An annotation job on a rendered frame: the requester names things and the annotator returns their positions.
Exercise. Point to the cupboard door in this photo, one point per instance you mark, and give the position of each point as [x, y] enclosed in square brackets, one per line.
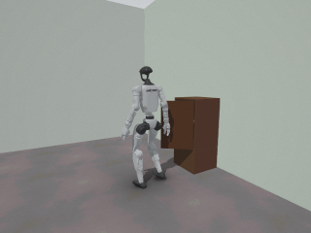
[180, 114]

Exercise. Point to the robot right hand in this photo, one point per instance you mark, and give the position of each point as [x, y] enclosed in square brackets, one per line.
[166, 127]

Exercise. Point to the left robot upper arm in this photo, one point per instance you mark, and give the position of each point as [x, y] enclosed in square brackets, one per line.
[136, 96]

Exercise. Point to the robot left hand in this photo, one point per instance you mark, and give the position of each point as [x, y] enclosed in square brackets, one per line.
[124, 133]

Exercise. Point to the robot left thigh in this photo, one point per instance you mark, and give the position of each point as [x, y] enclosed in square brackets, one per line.
[137, 137]

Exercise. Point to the robot left forearm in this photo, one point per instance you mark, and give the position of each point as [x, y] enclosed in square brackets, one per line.
[131, 116]

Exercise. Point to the left robot foot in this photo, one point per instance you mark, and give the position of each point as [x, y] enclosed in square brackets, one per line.
[142, 184]

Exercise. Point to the robot right forearm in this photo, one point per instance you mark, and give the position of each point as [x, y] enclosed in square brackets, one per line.
[165, 114]

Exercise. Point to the right robot upper arm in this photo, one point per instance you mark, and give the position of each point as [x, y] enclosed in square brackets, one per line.
[161, 96]

